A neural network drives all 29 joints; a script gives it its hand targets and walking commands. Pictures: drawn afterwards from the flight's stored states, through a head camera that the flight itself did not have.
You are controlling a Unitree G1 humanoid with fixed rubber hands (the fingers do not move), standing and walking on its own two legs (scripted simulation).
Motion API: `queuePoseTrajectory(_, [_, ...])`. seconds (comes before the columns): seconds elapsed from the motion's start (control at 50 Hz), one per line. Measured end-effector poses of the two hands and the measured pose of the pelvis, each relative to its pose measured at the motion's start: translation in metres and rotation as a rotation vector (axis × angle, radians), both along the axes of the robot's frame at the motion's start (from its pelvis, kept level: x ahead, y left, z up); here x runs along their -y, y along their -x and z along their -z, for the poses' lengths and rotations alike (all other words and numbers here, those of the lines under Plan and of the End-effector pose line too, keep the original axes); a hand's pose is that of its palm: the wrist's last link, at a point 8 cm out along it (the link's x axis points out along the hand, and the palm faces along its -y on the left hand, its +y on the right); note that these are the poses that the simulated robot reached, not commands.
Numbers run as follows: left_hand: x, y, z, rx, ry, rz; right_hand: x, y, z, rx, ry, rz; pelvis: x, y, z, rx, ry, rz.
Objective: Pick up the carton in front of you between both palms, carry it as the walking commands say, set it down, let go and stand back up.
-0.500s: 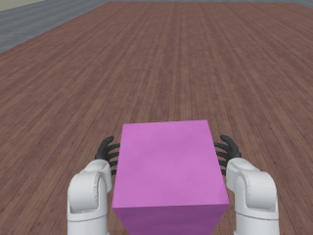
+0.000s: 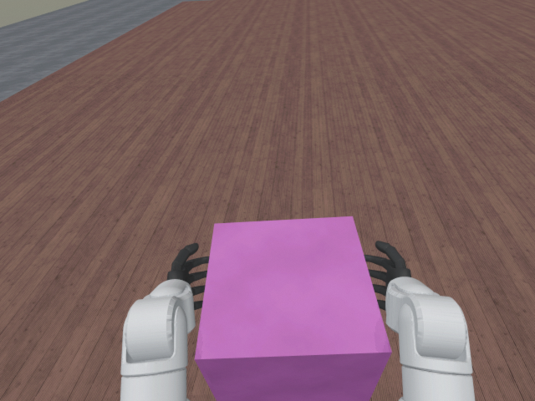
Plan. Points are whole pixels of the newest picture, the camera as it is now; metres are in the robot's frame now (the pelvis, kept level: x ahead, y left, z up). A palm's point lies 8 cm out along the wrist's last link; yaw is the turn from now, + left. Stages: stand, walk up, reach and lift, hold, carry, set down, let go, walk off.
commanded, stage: carry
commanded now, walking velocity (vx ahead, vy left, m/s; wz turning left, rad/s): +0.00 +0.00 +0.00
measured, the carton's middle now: (288, 322) +0.27 -0.01 +0.01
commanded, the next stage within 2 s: hold in 1.84 s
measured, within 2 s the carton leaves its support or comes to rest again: neither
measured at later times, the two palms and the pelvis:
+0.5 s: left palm (182, 295) +0.26 +0.14 +0.09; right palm (395, 286) +0.27 -0.15 +0.09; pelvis +0.01 -0.01 +0.00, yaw +1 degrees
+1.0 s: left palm (175, 329) +0.23 +0.15 +0.07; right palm (392, 318) +0.24 -0.15 +0.06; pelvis -0.03 +0.00 +0.00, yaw +1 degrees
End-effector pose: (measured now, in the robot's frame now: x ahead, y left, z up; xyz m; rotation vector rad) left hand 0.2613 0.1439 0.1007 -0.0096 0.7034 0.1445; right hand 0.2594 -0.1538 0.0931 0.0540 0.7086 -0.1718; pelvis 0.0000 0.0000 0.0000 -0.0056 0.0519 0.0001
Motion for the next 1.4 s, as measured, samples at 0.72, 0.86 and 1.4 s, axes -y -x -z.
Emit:
queuePoseTrajectory(0.72, [-0.003, 0.017, 0.011, -0.016, 0.008, -0.026, -0.002, 0.008, 0.005, -0.015, 0.026, -0.034, 0.006, 0.01, 0.0, 0.019, -0.006, -0.018])
queuePoseTrajectory(0.86, [-0.006, 0.027, 0.025, -0.033, -0.01, -0.02, -0.006, 0.017, 0.019, -0.032, 0.047, -0.051, 0.004, 0.021, 0.0, 0.021, -0.007, -0.018])
queuePoseTrajectory(1.4, [-0.01, 0.013, 0.063, 0.039, -0.066, 0.016, -0.011, 0.005, 0.058, 0.038, 0.103, -0.085, 0.0, 0.042, 0.0, 0.019, -0.011, -0.02])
